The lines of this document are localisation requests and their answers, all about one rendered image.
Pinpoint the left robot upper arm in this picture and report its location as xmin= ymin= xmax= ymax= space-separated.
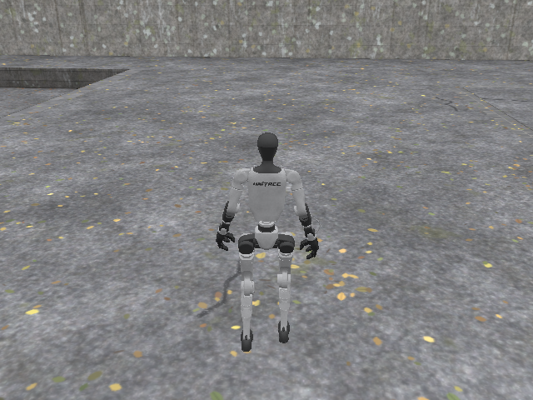
xmin=227 ymin=168 xmax=250 ymax=214

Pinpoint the right robot upper arm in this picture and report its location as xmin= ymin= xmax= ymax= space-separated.
xmin=285 ymin=169 xmax=307 ymax=216

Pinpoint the right robot hand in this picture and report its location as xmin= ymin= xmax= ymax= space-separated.
xmin=300 ymin=238 xmax=319 ymax=259

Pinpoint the robot right foot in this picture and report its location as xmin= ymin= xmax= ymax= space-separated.
xmin=278 ymin=321 xmax=290 ymax=343

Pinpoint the robot left forearm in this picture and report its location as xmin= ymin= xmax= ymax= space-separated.
xmin=218 ymin=201 xmax=235 ymax=235

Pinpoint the robot left shin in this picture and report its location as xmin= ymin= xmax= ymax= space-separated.
xmin=241 ymin=281 xmax=252 ymax=340

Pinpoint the robot right forearm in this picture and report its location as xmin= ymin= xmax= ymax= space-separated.
xmin=299 ymin=203 xmax=316 ymax=241

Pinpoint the left robot hand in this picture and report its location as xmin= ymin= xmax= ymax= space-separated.
xmin=216 ymin=232 xmax=235 ymax=251

